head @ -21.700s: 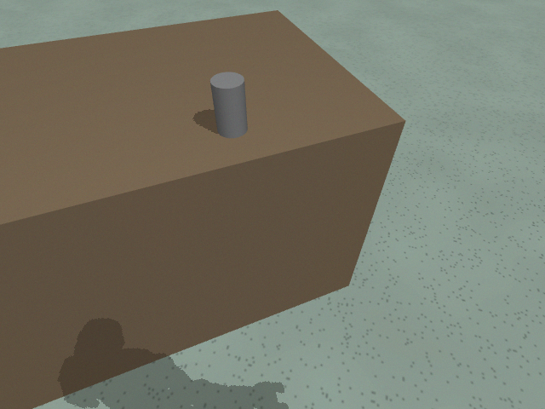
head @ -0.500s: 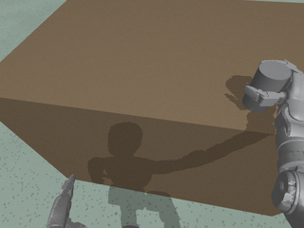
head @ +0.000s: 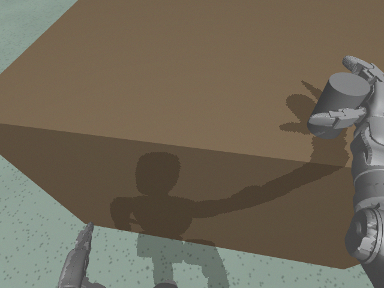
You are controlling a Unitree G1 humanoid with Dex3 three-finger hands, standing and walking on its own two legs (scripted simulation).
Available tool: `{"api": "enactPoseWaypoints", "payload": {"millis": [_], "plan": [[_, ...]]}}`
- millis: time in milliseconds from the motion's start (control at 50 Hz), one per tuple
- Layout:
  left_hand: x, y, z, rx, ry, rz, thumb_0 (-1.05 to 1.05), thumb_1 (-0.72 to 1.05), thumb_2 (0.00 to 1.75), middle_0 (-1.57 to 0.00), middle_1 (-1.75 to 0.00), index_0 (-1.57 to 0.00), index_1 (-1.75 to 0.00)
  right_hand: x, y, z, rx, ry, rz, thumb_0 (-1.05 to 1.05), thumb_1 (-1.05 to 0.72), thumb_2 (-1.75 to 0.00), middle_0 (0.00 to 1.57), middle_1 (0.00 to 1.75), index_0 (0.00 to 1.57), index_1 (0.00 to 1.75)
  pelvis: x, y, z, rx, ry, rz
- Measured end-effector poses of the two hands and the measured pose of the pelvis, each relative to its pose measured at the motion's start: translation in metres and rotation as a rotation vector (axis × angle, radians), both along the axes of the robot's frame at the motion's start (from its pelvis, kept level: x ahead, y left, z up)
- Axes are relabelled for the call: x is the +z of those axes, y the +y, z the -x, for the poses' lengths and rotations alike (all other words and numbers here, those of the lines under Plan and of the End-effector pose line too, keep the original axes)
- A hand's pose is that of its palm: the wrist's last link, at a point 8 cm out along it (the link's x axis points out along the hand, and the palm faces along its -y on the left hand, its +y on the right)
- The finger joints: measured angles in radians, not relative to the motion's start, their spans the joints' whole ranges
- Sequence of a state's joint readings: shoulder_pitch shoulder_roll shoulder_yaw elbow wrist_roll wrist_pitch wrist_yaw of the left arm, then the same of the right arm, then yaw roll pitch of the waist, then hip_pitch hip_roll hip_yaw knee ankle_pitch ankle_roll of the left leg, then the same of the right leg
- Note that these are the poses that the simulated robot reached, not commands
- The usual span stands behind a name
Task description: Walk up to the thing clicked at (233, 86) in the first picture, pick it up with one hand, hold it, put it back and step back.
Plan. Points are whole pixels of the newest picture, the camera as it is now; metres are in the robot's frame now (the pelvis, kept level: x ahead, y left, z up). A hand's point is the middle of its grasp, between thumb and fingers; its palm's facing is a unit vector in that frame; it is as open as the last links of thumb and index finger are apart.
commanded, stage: withdraw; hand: right
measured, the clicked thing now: (334, 107) +0.48 -0.21 +0.12
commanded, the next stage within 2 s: rise in 0.34 s
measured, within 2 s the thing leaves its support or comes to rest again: neither
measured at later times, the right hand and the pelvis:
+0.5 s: hand out of the picture +0.49 -0.30 +0.27, palm faces +0.30 +0.95 -0.06, open 17.6 cm; pelvis +0.02 +0.00 +0.01, yaw +0 degrees
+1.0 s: hand out of the picture +0.38 -0.34 +0.25, palm faces +0.50 +0.78 -0.36, open 17.5 cm; pelvis +0.04 -0.01 +0.02, yaw -1 degrees
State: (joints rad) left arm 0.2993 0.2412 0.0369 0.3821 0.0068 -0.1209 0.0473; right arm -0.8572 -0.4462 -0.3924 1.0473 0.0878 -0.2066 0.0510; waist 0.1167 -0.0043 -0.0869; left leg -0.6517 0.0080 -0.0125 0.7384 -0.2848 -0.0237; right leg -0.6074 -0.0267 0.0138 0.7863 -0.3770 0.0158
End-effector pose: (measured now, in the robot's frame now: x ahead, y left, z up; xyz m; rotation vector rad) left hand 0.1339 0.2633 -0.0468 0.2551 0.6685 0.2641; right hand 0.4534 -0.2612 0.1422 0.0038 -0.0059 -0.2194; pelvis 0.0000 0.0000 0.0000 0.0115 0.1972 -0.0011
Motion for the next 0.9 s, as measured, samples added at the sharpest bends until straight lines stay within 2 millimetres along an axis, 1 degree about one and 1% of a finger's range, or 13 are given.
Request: {"api": "enactPoseWaypoints", "payload": {"millis": [120, 200, 260, 320, 400, 440, 500, 560, 600, 700, 760, 840, 900], "plan": [[0.000, -0.001, -0.002, 0.002, 0.009, 0.004, -0.02, -0.52, 0.05, -0.06, -0.05, -0.06, -0.05, 0.002, -0.003, -0.003, -0.004, -0.003, 0.007, -0.01, 0.52, -0.15, 0.35, 0.25, 0.35, 0.25, 0.000, 0.000, -0.001, 0.002, 0.004, -0.001], [0.003, 0.003, -0.002, 0.020, 0.001, -0.002, -0.02, -0.51, 0.04, -0.06, -0.05, -0.06, -0.05, 0.013, -0.014, -0.004, -0.035, -0.013, 0.006, -0.01, 0.54, -0.12, 0.23, 0.18, 0.24, 0.18, 0.002, -0.001, -0.004, 0.004, -0.004, -0.002], [0.004, 0.004, -0.002, 0.028, 0.011, -0.003, -0.01, -0.51, 0.04, -0.06, -0.05, -0.06, -0.05, 0.035, -0.027, -0.004, -0.068, -0.052, 0.013, -0.01, 0.56, -0.09, 0.17, 0.13, 0.17, 0.13, 0.004, -0.001, -0.007, 0.004, -0.012, -0.003], [-0.001, 0.001, -0.003, 0.028, 0.036, 0.011, -0.01, -0.51, 0.04, -0.05, -0.05, -0.06, -0.05, 0.066, -0.043, -0.003, -0.091, -0.095, 0.029, -0.02, 0.57, -0.07, 0.13, 0.10, 0.13, 0.10, 0.006, -0.001, -0.011, -0.001, -0.021, -0.005], [-0.009, -0.002, -0.009, 0.028, 0.060, 0.028, -0.01, -0.52, 0.04, -0.05, -0.05, -0.06, -0.05, 0.105, -0.066, -0.001, -0.110, -0.093, 0.055, -0.02, 0.58, -0.05, 0.09, 0.07, 0.09, 0.07, 0.009, -0.002, -0.015, -0.004, -0.025, -0.008], [-0.012, -0.006, -0.014, 0.017, 0.063, 0.038, -0.01, -0.52, 0.04, -0.05, -0.05, -0.06, -0.05, 0.120, -0.075, 0.000, -0.100, -0.077, 0.056, -0.02, 0.58, -0.04, 0.08, 0.06, 0.08, 0.07, 0.010, -0.004, -0.017, -0.006, -0.027, -0.008], [-0.010, -0.014, -0.026, -0.006, 0.041, 0.056, -0.02, -0.53, 0.04, -0.05, -0.05, -0.06, -0.05, 0.134, -0.085, 0.003, -0.082, -0.043, 0.080, -0.01, 0.58, -0.05, 0.06, 0.06, 0.07, 0.06, 0.012, -0.005, -0.021, -0.007, -0.029, -0.005], [-0.002, -0.018, -0.037, -0.022, -0.005, 0.075, -0.02, -0.53, 0.05, -0.06, -0.05, -0.06, -0.05, 0.137, -0.097, 0.007, -0.130, -0.013, 0.157, -0.01, 0.57, -0.04, 0.06, 0.06, 0.07, 0.06, 0.014, -0.006, -0.023, -0.004, -0.031, -0.001], [0.002, -0.016, -0.037, -0.020, -0.013, 0.075, -0.02, -0.53, 0.05, -0.06, -0.05, -0.06, -0.06, 0.135, -0.107, 0.011, -0.164, 0.004, 0.192, -0.01, 0.57, -0.04, 0.06, 0.06, 0.07, 0.06, 0.015, -0.006, -0.025, -0.004, -0.031, 0.001], [0.001, -0.003, -0.022, -0.017, 0.065, 0.063, -0.01, -0.52, 0.06, -0.06, -0.05, -0.06, -0.05, 0.125, -0.137, 0.026, -0.267, 0.007, 0.249, -0.01, 0.58, -0.04, 0.06, 0.05, 0.07, 0.06, 0.017, -0.007, -0.029, 0.000, -0.028, 0.000], [-0.005, -0.005, -0.015, -0.030, 0.135, 0.073, -0.01, -0.52, 0.06, -0.05, -0.05, -0.05, -0.05, 0.124, -0.150, 0.040, -0.320, -0.029, 0.276, -0.01, 0.59, -0.04, 0.06, 0.05, 0.07, 0.06, 0.017, -0.006, -0.031, -0.001, -0.027, -0.005], [-0.009, -0.016, -0.025, -0.051, 0.136, 0.106, -0.02, -0.52, 0.06, -0.05, -0.05, -0.05, -0.05, 0.127, -0.156, 0.061, -0.363, -0.075, 0.333, -0.02, 0.59, -0.04, 0.06, 0.05, 0.06, 0.05, 0.018, -0.006, -0.034, -0.007, -0.037, -0.011], [-0.005, -0.020, -0.043, -0.061, 0.075, 0.116, -0.02, -0.53, 0.07, -0.05, -0.05, -0.05, -0.05, 0.129, -0.149, 0.079, -0.362, -0.100, 0.379, -0.02, 0.59, -0.04, 0.06, 0.05, 0.06, 0.05, 0.019, -0.009, -0.037, -0.012, -0.056, -0.013]]}}
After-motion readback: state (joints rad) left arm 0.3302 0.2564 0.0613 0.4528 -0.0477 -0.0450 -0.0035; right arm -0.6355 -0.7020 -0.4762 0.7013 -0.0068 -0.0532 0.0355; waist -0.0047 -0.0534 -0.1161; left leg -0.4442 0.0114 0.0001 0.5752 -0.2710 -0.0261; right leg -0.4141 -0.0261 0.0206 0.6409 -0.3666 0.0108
